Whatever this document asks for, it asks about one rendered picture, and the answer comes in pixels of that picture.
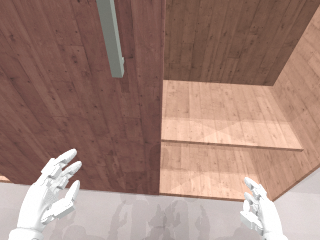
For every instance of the left robot hand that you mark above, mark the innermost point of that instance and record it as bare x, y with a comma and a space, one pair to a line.
34, 213

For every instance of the robot left forearm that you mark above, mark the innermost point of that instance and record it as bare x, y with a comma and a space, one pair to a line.
25, 234

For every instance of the handle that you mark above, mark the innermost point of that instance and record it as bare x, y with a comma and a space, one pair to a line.
108, 20

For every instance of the right robot hand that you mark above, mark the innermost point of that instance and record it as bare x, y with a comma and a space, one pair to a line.
264, 218

